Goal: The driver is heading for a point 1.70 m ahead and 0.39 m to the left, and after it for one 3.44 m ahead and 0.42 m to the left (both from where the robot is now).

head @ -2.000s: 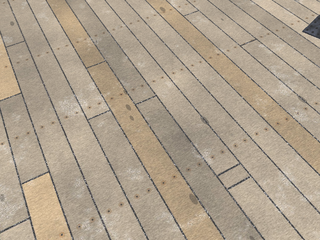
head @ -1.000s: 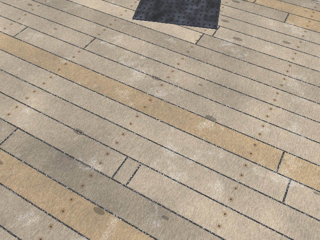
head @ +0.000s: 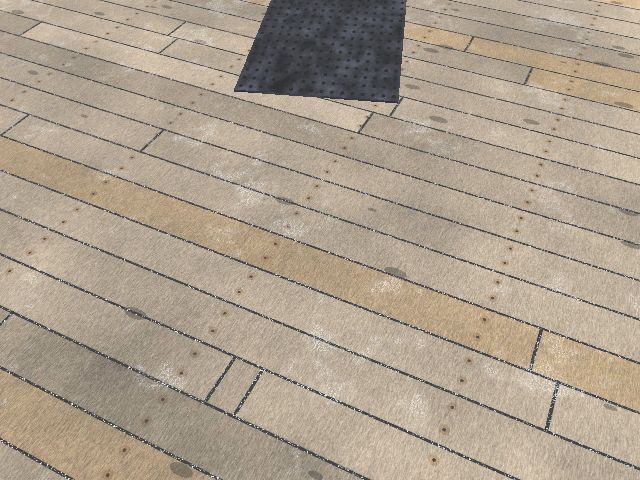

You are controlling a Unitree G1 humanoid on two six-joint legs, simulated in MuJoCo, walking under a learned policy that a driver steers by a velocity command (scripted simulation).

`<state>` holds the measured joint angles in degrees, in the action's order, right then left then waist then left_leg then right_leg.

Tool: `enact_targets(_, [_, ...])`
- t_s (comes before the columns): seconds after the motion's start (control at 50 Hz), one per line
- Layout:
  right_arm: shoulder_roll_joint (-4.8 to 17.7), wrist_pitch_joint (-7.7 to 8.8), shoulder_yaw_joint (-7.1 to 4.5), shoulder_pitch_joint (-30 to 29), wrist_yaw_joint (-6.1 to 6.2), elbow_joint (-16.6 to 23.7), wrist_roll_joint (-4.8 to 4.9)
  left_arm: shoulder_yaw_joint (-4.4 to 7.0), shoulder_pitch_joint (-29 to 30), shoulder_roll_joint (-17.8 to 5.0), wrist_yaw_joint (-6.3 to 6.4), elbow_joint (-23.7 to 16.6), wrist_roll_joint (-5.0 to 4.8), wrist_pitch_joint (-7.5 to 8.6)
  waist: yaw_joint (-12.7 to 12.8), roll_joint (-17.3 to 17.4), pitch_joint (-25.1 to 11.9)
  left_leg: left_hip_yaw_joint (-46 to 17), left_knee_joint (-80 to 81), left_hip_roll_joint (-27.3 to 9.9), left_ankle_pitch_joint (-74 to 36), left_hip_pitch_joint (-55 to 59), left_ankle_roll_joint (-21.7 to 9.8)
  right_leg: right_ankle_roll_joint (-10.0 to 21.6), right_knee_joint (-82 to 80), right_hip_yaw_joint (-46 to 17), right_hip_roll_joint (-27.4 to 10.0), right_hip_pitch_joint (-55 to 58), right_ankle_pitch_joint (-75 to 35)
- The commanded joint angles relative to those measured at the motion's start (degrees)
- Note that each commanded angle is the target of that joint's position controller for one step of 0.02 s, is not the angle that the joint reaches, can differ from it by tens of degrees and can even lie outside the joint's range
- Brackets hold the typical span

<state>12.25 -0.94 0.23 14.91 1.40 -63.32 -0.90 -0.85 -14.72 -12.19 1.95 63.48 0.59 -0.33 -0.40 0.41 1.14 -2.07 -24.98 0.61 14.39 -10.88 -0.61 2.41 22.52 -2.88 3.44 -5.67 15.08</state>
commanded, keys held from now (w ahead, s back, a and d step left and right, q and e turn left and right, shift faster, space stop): w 1.00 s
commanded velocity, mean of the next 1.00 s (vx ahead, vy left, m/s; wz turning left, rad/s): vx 0.41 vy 0.00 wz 0.00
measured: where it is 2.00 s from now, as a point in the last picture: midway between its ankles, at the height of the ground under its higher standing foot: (304, 300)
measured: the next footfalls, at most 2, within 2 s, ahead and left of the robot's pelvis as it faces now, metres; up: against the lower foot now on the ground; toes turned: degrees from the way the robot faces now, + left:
right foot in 0.66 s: +0.44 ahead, -0.03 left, +0.00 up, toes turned -4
left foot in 1.22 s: +0.75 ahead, +0.14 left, +0.00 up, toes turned +4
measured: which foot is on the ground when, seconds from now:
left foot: down 0.00-0.68, up 0.70-1.00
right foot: down 0.00-0.20, up 0.22-0.64, down 0.66-1.00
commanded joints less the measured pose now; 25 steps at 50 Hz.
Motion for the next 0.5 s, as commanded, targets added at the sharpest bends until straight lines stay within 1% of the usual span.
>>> enact_targets(0.02, [5.15, 0.22, -1.13, -1.66, -0.44, 3.00, -0.95, 2.67, -5.90, -9.88, 0.00, -0.41, 0.12, -0.47, 2.45, -7.21, 7.09, 1.93, -7.79, 2.06, 15.37, -10.07, -2.60, 7.57, -12.63, -16.55, -11.40, -6.94, 32.52])
enact_targets(0.04, [3.77, 0.59, -0.89, -2.38, -0.80, 3.86, -1.39, 3.15, -6.92, -10.36, -0.03, -0.15, 0.25, -0.45, 2.59, -9.02, 9.36, 4.08, -12.39, 1.68, 13.13, -13.51, -2.67, 9.55, -14.75, -20.77, -15.23, -6.71, 35.02])
enact_targets(0.06, [3.19, 1.22, -0.78, -3.28, -1.04, 4.71, -1.63, 3.34, -7.34, -9.79, -0.11, -0.16, 0.42, -0.16, 2.85, -9.01, 10.58, 4.06, -15.88, -0.30, 10.62, -15.53, -2.88, 11.16, -16.01, -23.51, -18.00, -6.95, 33.16])
enact_targets(0.08, [3.60, 1.91, -1.00, -3.84, -1.24, 5.40, -1.44, 3.45, -7.50, -9.29, -0.25, -0.26, 0.71, 0.28, 2.66, -8.03, 10.68, 3.47, -17.71, -1.37, 11.00, -17.28, -3.15, 11.79, -16.17, -23.93, -18.84, -5.87, 29.21])
enact_targets(0.1, [4.10, 2.60, -1.23, -4.01, -1.52, 6.03, -1.21, 3.70, -7.32, -9.37, -0.38, -0.47, 0.91, 0.78, 2.36, -7.32, 10.08, 3.22, -17.67, -2.03, 11.79, -18.25, -3.39, 11.79, -15.61, -22.71, -18.70, -4.07, 25.18])
enact_targets(0.12, [4.21, 3.24, -1.42, -3.67, -1.86, 6.43, -0.94, 3.91, -6.95, -9.45, -0.49, -0.68, 0.85, 1.23, 1.77, -6.89, 9.24, 3.59, -15.53, -2.16, 11.58, -17.11, -3.71, 11.35, -14.58, -20.59, -17.93, -3.40, 21.96])
enact_targets(0.14, [3.87, 3.79, -1.54, -2.36, -2.03, 6.46, -0.60, 4.09, -6.13, -9.49, -0.60, -0.92, 0.61, 1.59, 0.69, -6.96, 8.74, 4.61, -11.55, -1.77, 9.62, -12.84, -4.07, 10.60, -13.08, -18.04, -16.73, -5.31, 19.14])
enact_targets(0.16, [3.10, 4.22, -1.64, 0.98, -2.02, 5.55, -0.21, 4.13, -4.20, -9.10, -0.75, -1.48, 0.17, 1.80, -1.51, -6.43, 8.15, 6.34, -5.67, -0.51, 5.51, -4.70, -4.44, 9.31, -10.92, -14.63, -14.60, -9.75, 16.87])
enact_targets(0.18, [2.73, 4.46, -1.97, 6.68, -1.83, 3.36, 0.07, 4.09, -2.67, -8.42, -0.87, -2.19, 0.02, 1.97, -3.95, -4.85, 7.15, 7.49, -0.67, 1.70, 2.87, 5.60, -4.43, 8.03, -6.79, -11.54, -11.98, -15.48, 15.35])
enact_targets(0.2, [4.41, 4.77, -2.72, 12.78, -1.35, 1.39, -0.15, 3.61, -1.45, -6.60, -1.00, -3.24, 0.37, 2.52, -6.13, -0.22, 5.53, 2.44, 2.82, -0.72, 4.45, 15.73, -4.68, 6.37, 1.31, -7.48, -8.74, -22.31, 12.41])
enact_targets(0.22, [10.17, 5.17, -4.17, 20.29, -0.82, 0.38, -0.74, 2.22, 0.11, -1.84, -1.61, -5.55, -0.12, 3.29, -8.62, 14.09, 1.91, -20.72, 14.04, -14.77, 21.24, 23.22, -8.34, 3.24, 20.84, 2.32, -0.82, -31.28, 11.55])
enact_targets(0.24, [12.18, 4.61, -4.78, 23.76, -1.03, -1.41, -0.17, 3.13, 1.34, -5.41, -1.88, -6.98, 1.38, 3.55, -7.61, 14.22, 2.92, -34.41, 18.34, -22.45, 27.09, 20.63, -12.06, 3.31, 33.59, 3.39, 0.31, -36.77, 16.89])
enact_targets(0.26, [9.03, 4.53, -3.96, 17.77, -1.15, 0.39, -0.39, 3.52, 2.02, -6.58, -2.33, -6.90, 2.04, 3.69, -4.03, 5.99, 7.16, -31.45, 17.76, -21.72, 26.90, 15.25, -12.38, 4.21, 39.80, 0.57, -3.62, -37.91, 12.43])
enact_targets(0.28, [7.22, 5.00, -3.51, 12.78, -1.45, 2.33, -0.38, 3.15, 1.56, -4.79, -2.96, -6.31, 1.63, 4.03, -1.90, 2.80, 8.76, -26.14, 18.03, -19.29, 21.44, 11.38, -11.57, 4.22, 40.81, 0.00, -5.69, -36.99, 6.67])
enact_targets(0.3, [6.56, 5.48, -3.25, 10.50, -1.47, 3.34, -0.34, 3.03, 1.33, -3.80, -3.40, -6.02, 1.40, 4.38, -0.68, 1.83, 7.85, -21.44, 18.56, -17.07, 13.89, 10.59, -10.92, 3.59, 39.98, 0.44, -6.90, -35.20, 2.78])
enact_targets(0.32, [5.64, 5.93, -2.90, 9.73, -1.28, 3.49, -0.11, 3.18, 1.10, -3.89, -3.77, -5.95, 1.62, 4.28, 0.15, 2.14, 6.65, -17.84, 19.33, -15.41, 9.41, 10.09, -10.35, 2.70, 38.93, 1.24, -7.63, -34.08, 0.18])
enact_targets(0.34, [4.86, 6.38, -2.58, 10.36, -1.16, 3.14, -0.15, 3.32, 1.32, -4.21, -4.00, -5.92, 1.75, 3.99, 0.20, 2.75, 6.11, -14.23, 19.12, -13.83, 2.11, 10.24, -9.92, 1.90, 38.50, 2.24, -7.66, -33.22, -1.71])
enact_targets(0.36, [4.29, 6.70, -2.32, 12.16, -1.08, 2.37, -0.14, 3.45, 1.80, -4.29, -4.11, -6.14, 1.64, 3.65, 0.20, 3.10, 5.42, -11.26, 18.33, -12.87, -5.67, 11.81, -9.58, 1.40, 38.23, 3.37, -7.32, -33.80, -2.78])
enact_targets(0.4, [3.61, 6.92, -1.91, 15.69, -0.94, 0.98, 0.15, 3.43, 4.12, -3.56, -3.99, -7.10, 1.53, 3.01, 0.01, 3.47, 4.92, -6.41, 16.40, -11.43, -19.64, 13.99, -8.92, 0.64, 37.29, 5.40, -6.73, -35.79, -4.05])
enact_targets(0.42, [3.81, 6.92, -1.80, 16.53, -0.87, 0.73, 0.09, 3.22, 6.52, -2.93, -3.97, -8.20, 1.44, 2.83, -0.40, 4.19, 4.96, -5.42, 16.35, -11.28, -22.60, 13.44, -9.16, 0.19, 35.35, 6.28, -6.50, -36.15, -4.82])
enact_targets(0.46, [3.39, 6.88, -1.43, 17.05, -0.76, 0.59, -0.02, 2.84, 12.41, -2.32, -3.98, -10.66, 1.23, 2.66, -1.28, 4.46, 6.32, -3.34, 16.73, -10.23, -27.30, 12.00, -9.19, -0.35, 29.59, 8.05, -5.70, -35.96, -6.72])
enact_targets(0.5, [3.25, 6.87, -1.18, 17.39, -0.55, 0.46, -0.07, 2.25, 17.09, -1.35, -3.98, -12.64, 0.83, 2.68, -2.01, 4.78, 7.28, -1.60, 16.80, -9.47, -30.59, 10.68, -8.87, -0.21, 21.52, 9.66, -4.56, -32.95, -9.17])
Keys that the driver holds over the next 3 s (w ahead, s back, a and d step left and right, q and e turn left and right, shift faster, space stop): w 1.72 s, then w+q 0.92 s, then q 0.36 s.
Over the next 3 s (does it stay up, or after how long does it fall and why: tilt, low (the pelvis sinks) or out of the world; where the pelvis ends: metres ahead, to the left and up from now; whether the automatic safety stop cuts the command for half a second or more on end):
stays up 1.46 0.17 -0.02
